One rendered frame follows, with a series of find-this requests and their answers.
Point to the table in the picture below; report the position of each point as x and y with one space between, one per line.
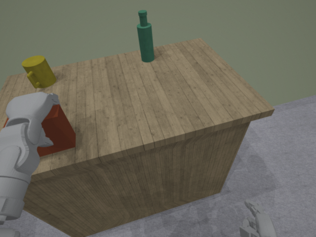
150 136

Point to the sponge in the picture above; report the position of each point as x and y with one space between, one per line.
58 129

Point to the robot left hand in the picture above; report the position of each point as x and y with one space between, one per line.
37 105

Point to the robot right hand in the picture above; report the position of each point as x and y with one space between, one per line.
262 226

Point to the robot left forearm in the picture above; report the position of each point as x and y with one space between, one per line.
19 158

